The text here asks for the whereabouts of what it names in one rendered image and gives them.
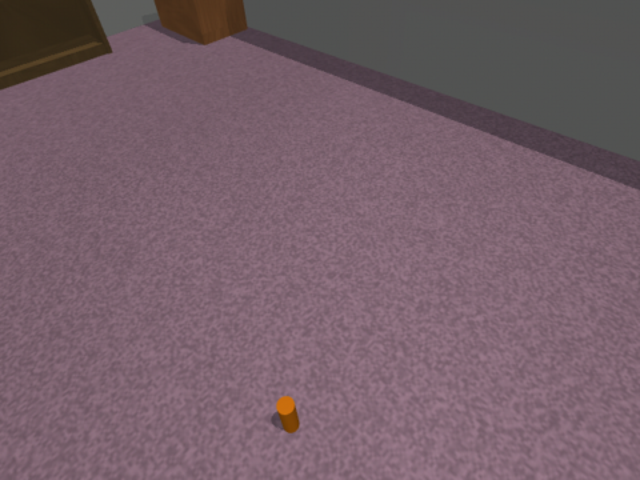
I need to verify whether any can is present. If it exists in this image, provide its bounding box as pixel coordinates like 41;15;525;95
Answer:
276;396;299;433

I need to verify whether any bookshelf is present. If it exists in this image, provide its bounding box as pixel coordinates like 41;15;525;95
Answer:
0;0;113;90

